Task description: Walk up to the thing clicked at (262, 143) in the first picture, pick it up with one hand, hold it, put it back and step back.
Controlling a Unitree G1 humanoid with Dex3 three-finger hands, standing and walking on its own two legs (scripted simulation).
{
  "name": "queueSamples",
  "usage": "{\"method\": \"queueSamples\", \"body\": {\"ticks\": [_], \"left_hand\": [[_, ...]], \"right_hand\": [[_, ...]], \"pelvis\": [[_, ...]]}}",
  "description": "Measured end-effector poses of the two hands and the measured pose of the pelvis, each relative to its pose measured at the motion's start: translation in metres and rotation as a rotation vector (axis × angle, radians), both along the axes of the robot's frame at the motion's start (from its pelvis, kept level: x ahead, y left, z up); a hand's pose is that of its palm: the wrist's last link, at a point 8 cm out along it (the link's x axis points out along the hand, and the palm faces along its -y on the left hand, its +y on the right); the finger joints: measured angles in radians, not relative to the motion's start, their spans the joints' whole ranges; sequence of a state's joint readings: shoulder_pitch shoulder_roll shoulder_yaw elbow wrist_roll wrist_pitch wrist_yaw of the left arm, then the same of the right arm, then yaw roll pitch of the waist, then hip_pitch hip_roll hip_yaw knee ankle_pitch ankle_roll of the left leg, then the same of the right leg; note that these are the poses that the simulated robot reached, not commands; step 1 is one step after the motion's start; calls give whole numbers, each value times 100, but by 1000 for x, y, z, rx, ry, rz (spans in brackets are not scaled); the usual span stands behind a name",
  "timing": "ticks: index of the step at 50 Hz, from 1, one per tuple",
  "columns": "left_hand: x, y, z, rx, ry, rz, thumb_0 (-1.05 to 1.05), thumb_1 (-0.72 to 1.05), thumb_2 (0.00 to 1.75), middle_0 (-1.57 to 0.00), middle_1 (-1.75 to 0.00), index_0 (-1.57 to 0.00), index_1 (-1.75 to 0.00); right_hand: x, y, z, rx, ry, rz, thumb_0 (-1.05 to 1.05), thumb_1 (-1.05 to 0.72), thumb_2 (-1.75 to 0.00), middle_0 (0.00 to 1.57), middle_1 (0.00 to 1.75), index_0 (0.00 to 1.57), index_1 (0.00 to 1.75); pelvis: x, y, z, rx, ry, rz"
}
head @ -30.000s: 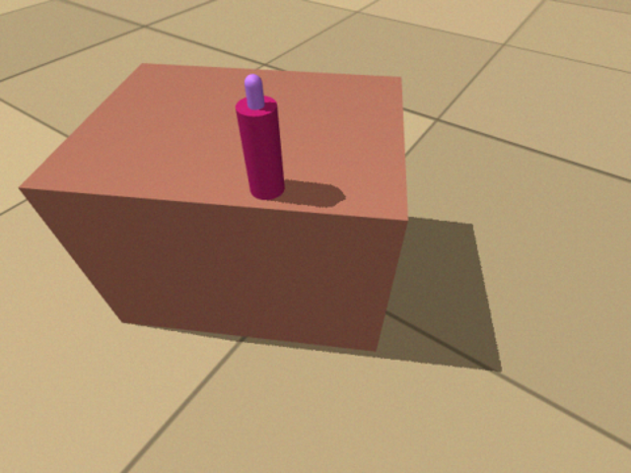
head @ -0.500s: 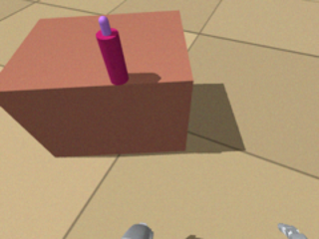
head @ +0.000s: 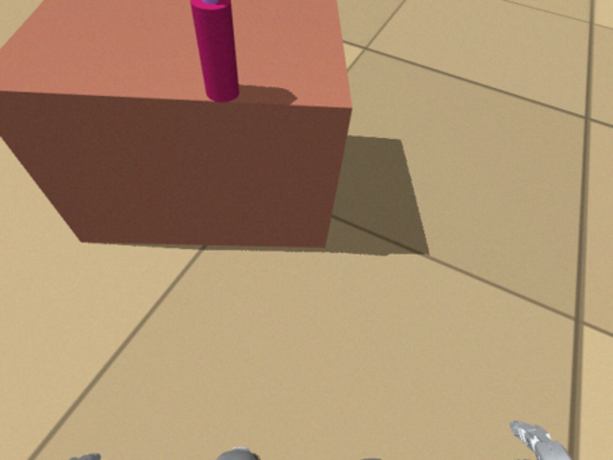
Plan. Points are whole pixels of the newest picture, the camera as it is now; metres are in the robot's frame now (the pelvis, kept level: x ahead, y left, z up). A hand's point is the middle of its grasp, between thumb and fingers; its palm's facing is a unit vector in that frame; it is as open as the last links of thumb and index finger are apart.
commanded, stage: step back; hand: left
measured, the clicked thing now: (215, 37) +0.95 +0.24 +0.03
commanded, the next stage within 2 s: stand in 1.20 s
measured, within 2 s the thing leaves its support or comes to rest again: neither
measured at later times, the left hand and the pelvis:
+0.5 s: hand out of the picture -0.01 +0.27 -0.14, palm faces +0.06 -0.91 -0.41, open 7.4 cm; pelvis -0.06 -0.02 +0.00, yaw +3 degrees
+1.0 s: hand out of the picture +0.05 +0.24 -0.14, palm faces +0.12 -0.92 -0.38, open 7.4 cm; pelvis -0.02 -0.03 +0.00, yaw +6 degrees
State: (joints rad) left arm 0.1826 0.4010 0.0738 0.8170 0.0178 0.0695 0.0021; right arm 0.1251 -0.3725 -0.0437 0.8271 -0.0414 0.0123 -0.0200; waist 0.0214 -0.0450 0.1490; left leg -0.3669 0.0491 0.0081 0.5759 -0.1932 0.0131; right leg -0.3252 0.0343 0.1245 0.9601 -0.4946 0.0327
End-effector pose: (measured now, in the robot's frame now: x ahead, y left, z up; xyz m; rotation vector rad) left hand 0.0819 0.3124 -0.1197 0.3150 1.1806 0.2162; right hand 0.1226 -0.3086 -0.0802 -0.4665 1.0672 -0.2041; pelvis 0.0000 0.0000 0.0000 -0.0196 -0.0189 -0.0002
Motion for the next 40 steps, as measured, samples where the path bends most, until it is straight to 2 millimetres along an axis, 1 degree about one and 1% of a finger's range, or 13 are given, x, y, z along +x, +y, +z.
{"method": "queueSamples", "body": {"ticks": [4,6,8,10,13,16,19,23,26,30,33,36,40], "left_hand": [[-43,-13,-5,34,48,-12,0,90,90,-20,-30,-21,-30],[-66,-23,1,40,62,2,0,91,90,-20,-30,-21,-30],[-87,-29,9,46,69,16,0,90,90,-21,-30,-21,-30],[-102,-31,17,57,77,32,0,90,90,-21,-30,-21,-30],[-113,-30,26,74,63,52,0,90,90,-21,-30,-21,-30],[-116,-23,29,87,27,55,0,90,90,-21,-30,-21,-30],[-115,-12,26,90,-4,71,0,90,90,-21,-30,-21,-30],[-112,-3,19,77,6,72,0,90,90,-21,-30,-21,-30],[-103,-6,19,57,16,62,0,90,90,-21,-30,-21,-30],[-84,-14,21,44,-13,37,0,90,90,-20,-30,-21,-30],[-70,-23,21,47,-35,33,0,90,90,-20,-30,-21,-30],[-60,-36,18,56,-63,40,0,90,90,-20,-30,-21,-30],[-56,-50,21,41,-71,55,0,90,90,-21,-30,-21,-30]], "right_hand": [[-18,-25,-13,22,-51,-13,0,-90,-90,21,30,21,30],[-34,-35,-20,36,-43,-36,0,-90,-90,21,30,20,30],[-52,-38,-24,56,-17,-59,0,-90,-90,20,30,20,30],[-70,-39,-27,80,13,-72,0,-90,-90,20,30,20,29],[-95,-40,-36,94,65,-75,0,-90,-90,20,30,20,29],[-117,-34,-44,104,136,-62,0,-90,-90,20,30,20,29],[-130,-24,-49,109,195,-38,0,-90,-90,20,30,20,29],[-136,-8,-43,123,181,-44,1,-90,-90,20,30,20,29],[-136,-6,-35,128,153,-54,0,-90,-90,21,30,20,30],[-132,-16,-27,114,139,-63,0,-90,-90,21,30,21,30],[-125,-29,-29,105,139,-70,0,-90,-90,21,30,21,30],[-111,-41,-39,97,143,-74,0,-90,-90,21,30,20,30],[-87,-41,-41,103,137,-50,0,-90,-90,20,30,20,29]], "pelvis": [[-28,-17,-12,8,-16,-30],[-39,-23,-11,-24,-36,-11],[-43,-27,-7,10,-29,-25],[-47,-29,-2,38,-28,-32],[-54,-29,1,36,-22,-2],[-61,-28,-1,24,-16,24],[-64,-23,-5,16,-9,63],[-66,-18,-3,61,-21,46],[-63,-18,2,36,-17,55],[-57,-25,5,30,-16,51],[-51,-34,3,31,-19,55],[-45,-42,-3,7,-31,66],[-35,-45,0,22,-25,77]]}}
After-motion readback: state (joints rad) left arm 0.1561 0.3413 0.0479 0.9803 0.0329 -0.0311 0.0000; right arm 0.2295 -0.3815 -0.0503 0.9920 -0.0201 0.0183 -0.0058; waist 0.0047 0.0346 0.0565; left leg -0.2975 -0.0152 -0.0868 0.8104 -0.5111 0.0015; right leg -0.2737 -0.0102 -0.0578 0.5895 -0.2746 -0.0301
